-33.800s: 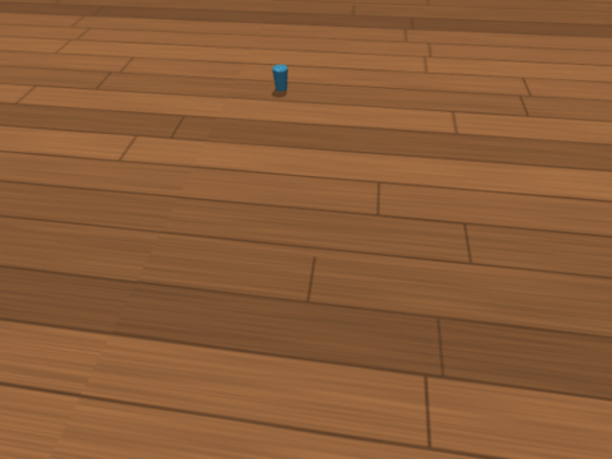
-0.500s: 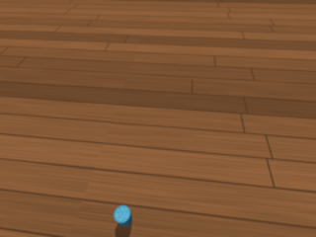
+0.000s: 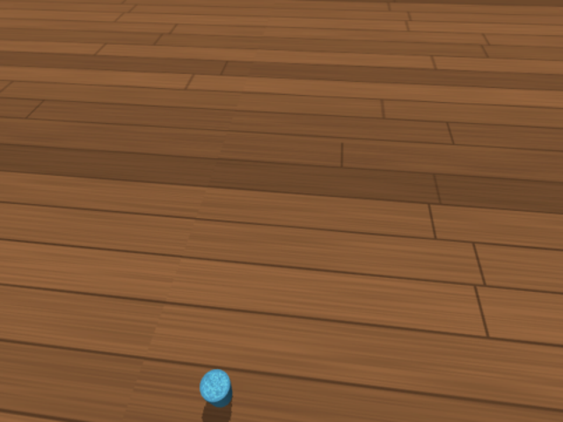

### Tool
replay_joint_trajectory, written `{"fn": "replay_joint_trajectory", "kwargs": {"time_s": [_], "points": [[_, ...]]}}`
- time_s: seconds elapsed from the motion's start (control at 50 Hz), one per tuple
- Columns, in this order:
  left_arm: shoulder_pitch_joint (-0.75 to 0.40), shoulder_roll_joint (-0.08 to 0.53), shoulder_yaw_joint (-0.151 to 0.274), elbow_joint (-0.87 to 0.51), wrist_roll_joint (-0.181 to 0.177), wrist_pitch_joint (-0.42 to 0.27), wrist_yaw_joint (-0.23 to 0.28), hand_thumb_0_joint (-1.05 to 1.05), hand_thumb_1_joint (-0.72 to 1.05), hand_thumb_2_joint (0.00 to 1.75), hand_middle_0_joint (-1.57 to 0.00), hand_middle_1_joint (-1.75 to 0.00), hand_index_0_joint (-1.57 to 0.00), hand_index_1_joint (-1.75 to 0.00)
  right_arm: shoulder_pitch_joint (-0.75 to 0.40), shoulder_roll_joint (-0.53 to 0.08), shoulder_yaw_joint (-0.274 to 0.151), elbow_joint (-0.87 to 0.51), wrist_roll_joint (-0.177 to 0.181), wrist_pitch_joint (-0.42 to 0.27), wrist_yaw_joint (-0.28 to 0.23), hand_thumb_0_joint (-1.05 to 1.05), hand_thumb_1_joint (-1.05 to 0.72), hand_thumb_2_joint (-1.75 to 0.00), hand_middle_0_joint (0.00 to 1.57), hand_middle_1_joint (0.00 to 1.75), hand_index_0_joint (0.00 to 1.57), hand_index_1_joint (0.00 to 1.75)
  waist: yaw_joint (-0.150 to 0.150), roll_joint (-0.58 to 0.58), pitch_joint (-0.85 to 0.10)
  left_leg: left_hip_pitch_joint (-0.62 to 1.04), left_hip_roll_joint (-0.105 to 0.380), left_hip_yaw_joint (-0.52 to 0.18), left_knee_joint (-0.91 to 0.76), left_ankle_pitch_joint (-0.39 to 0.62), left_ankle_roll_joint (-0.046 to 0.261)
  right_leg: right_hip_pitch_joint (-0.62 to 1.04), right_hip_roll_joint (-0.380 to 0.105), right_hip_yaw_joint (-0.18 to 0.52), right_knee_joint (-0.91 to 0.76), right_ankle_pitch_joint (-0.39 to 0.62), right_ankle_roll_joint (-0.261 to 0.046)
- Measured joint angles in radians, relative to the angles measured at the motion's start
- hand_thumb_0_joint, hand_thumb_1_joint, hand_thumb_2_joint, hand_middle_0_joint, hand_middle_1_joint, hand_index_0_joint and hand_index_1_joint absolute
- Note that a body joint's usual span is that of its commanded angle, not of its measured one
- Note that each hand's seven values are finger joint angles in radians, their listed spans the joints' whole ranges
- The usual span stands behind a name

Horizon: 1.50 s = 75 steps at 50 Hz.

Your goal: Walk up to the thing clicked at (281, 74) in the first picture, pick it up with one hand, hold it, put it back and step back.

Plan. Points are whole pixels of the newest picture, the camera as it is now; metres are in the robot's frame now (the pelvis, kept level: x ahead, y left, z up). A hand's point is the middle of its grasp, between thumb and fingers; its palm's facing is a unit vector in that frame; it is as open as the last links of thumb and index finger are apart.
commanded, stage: stand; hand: left
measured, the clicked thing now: (218, 390) +0.34 +0.23 -0.72
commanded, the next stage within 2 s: step back in 0.26 s
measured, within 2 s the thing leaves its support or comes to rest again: neither
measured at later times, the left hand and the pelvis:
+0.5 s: hand out of the picture +0.06 +0.28 -0.17, palm faces +0.00 -0.93 -0.37, open 7.4 cm; pelvis -0.04 +0.02 -0.02, yaw +0 degrees
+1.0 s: hand out of the picture -0.01 +0.33 -0.18, palm faces -0.08 -0.92 -0.38, open 7.4 cm; pelvis -0.13 +0.07 -0.03, yaw -3 degrees
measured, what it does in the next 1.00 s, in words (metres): walks backwards: left foot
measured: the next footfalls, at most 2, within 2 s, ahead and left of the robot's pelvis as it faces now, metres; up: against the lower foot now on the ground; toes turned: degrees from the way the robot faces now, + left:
left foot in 0.58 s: -0.02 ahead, +0.14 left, +0.00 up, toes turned -1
right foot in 1.08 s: -0.13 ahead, -0.04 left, +0.00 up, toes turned -1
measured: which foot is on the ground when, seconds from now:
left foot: down 0.00-0.38, up 0.40-0.56, down 0.58-1.00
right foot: down 0.00-0.58, up 0.60-1.00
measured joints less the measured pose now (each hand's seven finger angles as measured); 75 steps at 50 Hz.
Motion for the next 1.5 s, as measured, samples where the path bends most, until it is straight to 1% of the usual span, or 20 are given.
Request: {"fn": "replay_joint_trajectory", "kwargs": {"time_s": [0.26,0.34,0.4,0.5,0.58,0.6,0.64,0.68,0.72,0.78,0.92,1.02,1.08,1.12,1.18,1.24,1.28,1.38,1.44,1.5], "points": [[0.003,0.005,0.001,-0.006,-0.002,0.002,-0.002,0.0,0.91,0.9,-0.2,-0.3,-0.2,-0.3,0.0,0.001,0.003,-0.004,0.002,-0.003,0.0,0.0,-0.91,-0.9,0.2,0.3,0.2,0.3,0.0,0.002,0.0,0.008,0.002,-0.002,-0.006,0.002,-0.004,0.005,0.002,-0.002,0.002,-0.003,-0.004],[-0.009,0.01,0.033,-0.053,-0.017,0.01,-0.002,0.0,0.91,0.9,-0.2,-0.3,-0.21,-0.3,-0.022,-0.013,-0.011,-0.051,0.01,0.017,0.008,0.0,-0.91,-0.9,0.21,0.3,0.21,0.3,-0.006,0.013,0.045,-0.063,0.01,-0.009,0.1,-0.031,0.004,-0.048,0.01,-0.007,0.072,-0.021,-0.01],[-0.026,0.018,0.05,-0.094,-0.015,0.022,0.0,0.0,0.91,0.9,-0.2,-0.3,-0.21,-0.3,-0.036,-0.031,-0.025,-0.096,0.016,0.029,0.009,0.0,-0.91,-0.9,0.21,0.3,0.21,0.3,-0.01,0.018,0.095,-0.139,0.005,-0.014,0.221,-0.042,0.029,-0.09,0.007,-0.011,0.128,-0.033,-0.013],[-0.037,0.032,0.06,-0.16,0.01,0.043,0.002,0.0,0.91,0.9,-0.2,-0.3,-0.21,-0.3,-0.011,-0.057,-0.048,-0.159,0.013,0.057,0.017,0.0,-0.91,-0.9,0.2,0.3,0.2,0.3,-0.009,-0.004,0.123,-0.223,-0.052,-0.026,0.485,-0.276,0.069,-0.173,-0.031,0.008,0.233,-0.062,0.0],[-0.059,0.052,0.057,-0.21,0.009,0.057,0.004,0.01,0.91,0.9,-0.2,-0.3,-0.21,-0.3,0.036,-0.067,-0.057,-0.185,0.008,0.05,0.019,0.0,-0.91,-0.9,0.2,0.3,0.2,0.3,-0.025,-0.018,0.121,-0.164,-0.042,-0.017,0.36,-0.182,0.064,-0.249,-0.053,0.004,0.33,-0.094,0.03],[-0.075,0.061,0.059,-0.22,0.002,0.062,0.005,0.01,0.91,0.9,-0.2,-0.3,-0.21,-0.3,0.04,-0.058,-0.062,-0.185,0.001,0.046,0.015,0.0,-0.91,-0.9,0.2,0.3,0.2,0.3,-0.023,-0.039,0.135,-0.162,-0.057,-0.009,0.356,-0.203,0.063,-0.274,-0.061,0.03,0.376,-0.103,0.015],[-0.101,0.071,0.064,-0.24,-0.006,0.073,0.016,0.01,0.91,0.9,-0.2,-0.3,-0.21,-0.3,0.048,-0.035,-0.058,-0.19,-0.009,0.04,0.012,0.0,-0.91,-0.9,0.2,0.3,0.2,0.3,-0.016,-0.064,0.165,-0.165,-0.068,0.002,0.36,-0.2,0.072,-0.318,-0.004,0.131,0.51,-0.252,-0.016],[-0.105,0.069,0.061,-0.25,-0.007,0.077,0.026,0.01,0.91,0.9,-0.2,-0.3,-0.2,-0.3,0.059,-0.018,-0.052,-0.2,-0.01,0.04,0.011,0.0,-0.91,-0.9,0.2,0.3,0.2,0.3,-0.029,-0.059,0.171,-0.169,-0.06,-0.01,0.334,-0.173,0.079,-0.357,0.073,0.183,0.644,-0.344,-0.029],[-0.1,0.066,0.055,-0.257,-0.012,0.08,0.027,0.01,0.91,0.9,-0.2,-0.3,-0.2,-0.3,0.065,-0.007,-0.047,-0.209,-0.014,0.044,0.004,0.0,-0.91,-0.9,0.21,0.3,0.21,0.3,-0.035,-0.054,0.167,-0.165,-0.055,-0.012,0.285,-0.135,0.084,-0.386,0.12,0.206,0.751,-0.341,-0.035],[-0.07,0.06,0.051,-0.27,-0.014,0.078,0.023,0.0,0.91,0.9,-0.2,-0.3,-0.2,-0.3,0.058,0.002,-0.047,-0.227,-0.012,0.044,-0.009,0.0,-0.9,-0.9,0.21,0.3,0.21,0.3,-0.027,-0.055,0.161,-0.157,-0.055,0.014,0.233,-0.097,0.09,-0.392,0.135,0.214,0.818,-0.279,-0.029],[-0.001,0.052,0.055,-0.269,-0.005,0.081,0.018,0.0,0.91,0.9,-0.2,-0.3,-0.2,-0.3,0.023,0.009,-0.048,-0.29,-0.005,0.034,-0.021,0.0,-0.9,-0.9,0.21,0.3,0.21,0.3,-0.024,-0.047,0.164,-0.172,-0.066,0.069,0.256,-0.081,0.107,-0.275,0.088,0.18,0.612,-0.267,0.0],[0.022,0.05,0.065,-0.266,0.006,0.077,0.005,0.01,0.91,0.9,-0.2,-0.3,-0.2,-0.3,-0.002,-0.003,-0.045,-0.308,-0.008,0.038,-0.011,0.0,-0.9,-0.9,0.21,0.3,0.21,0.3,-0.016,-0.025,0.158,-0.217,-0.06,0.098,0.298,-0.069,0.104,-0.217,0.064,0.124,0.48,-0.257,-0.02],[0.046,0.041,0.072,-0.266,0.012,0.066,-0.005,0.0,0.91,0.9,-0.2,-0.3,-0.2,-0.3,-0.013,-0.021,-0.047,-0.3,-0.005,0.045,-0.005,0.0,-0.9,-0.9,0.21,0.3,0.21,0.3,-0.003,0.008,0.138,-0.255,-0.038,0.107,0.325,-0.058,0.093,-0.173,0.065,0.094,0.374,-0.182,-0.044],[0.066,0.028,0.072,-0.27,0.018,0.061,-0.011,0.0,0.91,0.9,-0.2,-0.3,-0.2,-0.3,-0.016,-0.035,-0.052,-0.29,0.002,0.052,-0.005,0.0,-0.9,-0.9,0.21,0.3,0.21,0.3,-0.01,0.049,0.132,-0.277,-0.024,0.07,0.356,-0.094,0.071,-0.17,0.088,0.069,0.353,-0.157,-0.048],[0.09,0.035,0.071,-0.289,0.024,0.062,-0.014,0.0,0.91,0.9,-0.2,-0.3,-0.21,-0.3,0.006,-0.031,-0.053,-0.277,0.006,0.058,-0.006,0.0,-0.91,-0.9,0.21,0.3,0.21,0.3,0.017,0.01,0.117,-0.336,-0.103,-0.013,0.589,-0.3,0.03,-0.187,0.058,0.083,0.345,-0.134,-0.062],[0.094,0.029,0.073,-0.303,0.024,0.063,-0.005,0.01,0.91,0.9,-0.2,-0.3,-0.21,-0.3,0.035,-0.043,-0.048,-0.273,0.012,0.053,-0.003,0.0,-0.91,-0.9,0.21,0.3,0.21,0.3,0.028,-0.01,0.102,-0.351,-0.149,-0.095,0.769,-0.305,0.019,-0.199,0.037,0.089,0.288,-0.078,-0.056],[0.082,0.023,0.071,-0.319,0.026,0.065,-0.003,0.01,0.91,0.9,-0.2,-0.3,-0.21,-0.3,0.056,-0.058,-0.047,-0.278,0.013,0.049,-0.008,0.0,-0.91,-0.9,0.21,0.3,0.21,0.3,0.025,-0.006,0.097,-0.339,-0.151,-0.13,0.818,-0.299,0.012,-0.221,0.033,0.079,0.265,-0.048,-0.051],[0.034,0.014,0.059,-0.381,0.031,0.058,0.002,0.01,0.91,0.9,-0.2,-0.3,-0.21,-0.3,0.085,-0.084,-0.049,-0.278,0.012,0.047,-0.022,0.0,-0.91,-0.9,0.2,0.3,0.2,0.3,0.008,0.004,0.123,-0.226,-0.089,-0.101,0.636,-0.342,-0.004,-0.281,0.02,0.038,0.269,-0.007,-0.042],[0.006,0.025,0.052,-0.411,0.023,0.063,0.0,0.01,0.9,0.9,-0.2,-0.3,-0.21,-0.3,0.093,-0.077,-0.049,-0.28,0.005,0.038,-0.02,0.0,-0.91,-0.9,0.2,0.3,0.2,0.3,-0.004,-0.009,0.141,-0.132,-0.045,-0.053,0.385,-0.261,0.007,-0.328,0.005,0.013,0.323,-0.006,-0.029],[-0.013,0.054,0.059,-0.407,0.012,0.082,-0.002,0.0,0.91,0.9,-0.2,-0.3,-0.21,-0.3,0.079,-0.03,-0.047,-0.272,-0.012,0.032,-0.014,0.0,-0.91,-0.9,0.2,0.3,0.2,0.3,0.011,-0.09,0.175,-0.096,-0.078,-0.004,0.315,-0.194,0.029,-0.36,-0.02,0.066,0.399,-0.054,-0.024]]}}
